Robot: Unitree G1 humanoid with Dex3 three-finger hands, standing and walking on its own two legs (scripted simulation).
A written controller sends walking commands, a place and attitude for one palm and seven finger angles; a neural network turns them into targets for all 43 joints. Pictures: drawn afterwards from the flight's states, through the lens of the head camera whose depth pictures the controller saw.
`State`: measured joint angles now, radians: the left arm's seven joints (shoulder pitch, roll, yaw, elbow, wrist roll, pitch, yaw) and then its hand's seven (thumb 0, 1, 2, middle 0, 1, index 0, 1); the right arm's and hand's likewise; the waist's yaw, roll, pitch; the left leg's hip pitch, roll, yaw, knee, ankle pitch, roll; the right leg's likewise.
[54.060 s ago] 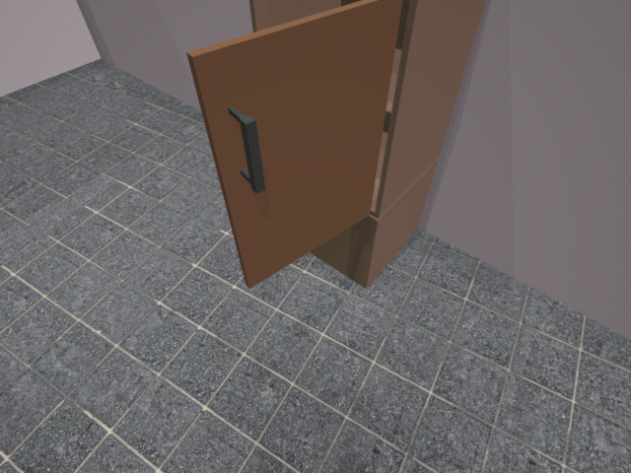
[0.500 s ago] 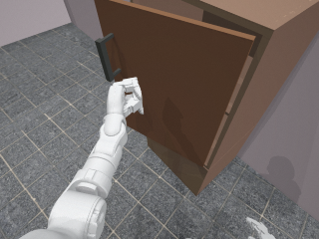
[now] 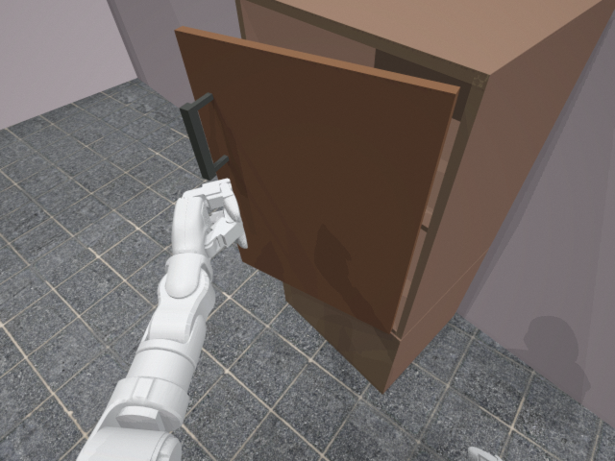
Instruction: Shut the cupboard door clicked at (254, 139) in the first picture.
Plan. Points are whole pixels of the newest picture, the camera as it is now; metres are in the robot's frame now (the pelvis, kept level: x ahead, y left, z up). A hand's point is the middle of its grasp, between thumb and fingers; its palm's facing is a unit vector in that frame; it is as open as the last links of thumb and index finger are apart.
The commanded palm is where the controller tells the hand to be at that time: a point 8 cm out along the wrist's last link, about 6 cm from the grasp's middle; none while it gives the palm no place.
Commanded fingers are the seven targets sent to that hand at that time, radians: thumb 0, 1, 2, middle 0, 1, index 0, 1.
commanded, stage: draw the hand back to the body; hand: left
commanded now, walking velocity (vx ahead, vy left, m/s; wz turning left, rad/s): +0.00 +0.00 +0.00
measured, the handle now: (207, 138) +0.62 +0.18 +0.10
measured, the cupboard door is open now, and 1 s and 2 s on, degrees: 17 17 17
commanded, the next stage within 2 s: step back with the hand held close in 1.36 s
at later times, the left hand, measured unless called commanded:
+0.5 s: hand (127, 297) +0.27 +0.19 +0.15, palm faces +0.20 -0.95 -0.24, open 3.1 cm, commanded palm +0.23 +0.24 +0.16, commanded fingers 0.00 0.90 0.90 -0.83 -0.99 -0.83 -0.99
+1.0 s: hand out of the picture +0.20 +0.30 +0.18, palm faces +0.47 -0.77 -0.43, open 6.3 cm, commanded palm +0.15 +0.33 +0.19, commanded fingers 0.00 0.90 0.90 -0.20 -0.30 -0.20 -0.30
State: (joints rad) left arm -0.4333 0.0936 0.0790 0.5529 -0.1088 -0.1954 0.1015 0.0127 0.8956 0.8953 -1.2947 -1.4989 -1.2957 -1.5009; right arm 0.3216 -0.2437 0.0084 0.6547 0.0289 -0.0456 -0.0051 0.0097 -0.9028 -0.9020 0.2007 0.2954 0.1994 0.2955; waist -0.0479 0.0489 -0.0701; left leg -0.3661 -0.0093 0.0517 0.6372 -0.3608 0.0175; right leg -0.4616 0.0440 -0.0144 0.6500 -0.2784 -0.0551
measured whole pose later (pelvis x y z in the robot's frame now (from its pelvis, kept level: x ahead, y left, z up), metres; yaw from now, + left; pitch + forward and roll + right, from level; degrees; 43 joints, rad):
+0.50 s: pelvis +0.01 +0.01 +0.02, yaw +3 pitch -3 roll +0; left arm 0.12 0.24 0.03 -0.12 -0.05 -0.03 0.06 0.01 0.89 0.90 -1.08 -1.26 -1.08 -1.26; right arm 0.14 -0.22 0.05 0.57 0.02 -0.04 -0.06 0.01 -0.90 -0.90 0.20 0.30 0.20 0.30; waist 0.05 0.07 -0.01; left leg -0.10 -0.03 0.00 0.46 -0.30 0.03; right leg -0.17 0.03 -0.05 0.45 -0.22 -0.04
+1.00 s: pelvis +0.02 +0.03 +0.02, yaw +2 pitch -4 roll -1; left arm 0.47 0.36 0.34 -0.35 -0.05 -0.10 0.10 0.01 0.89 0.89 -0.41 -0.53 -0.41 -0.53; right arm 0.22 -0.24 0.00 0.64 0.02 -0.06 -0.06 0.01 -0.90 -0.90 0.20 0.30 0.20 0.30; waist 0.05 0.08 -0.01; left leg -0.06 -0.03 0.02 0.43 -0.30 0.05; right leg -0.12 0.02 -0.03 0.40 -0.21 -0.02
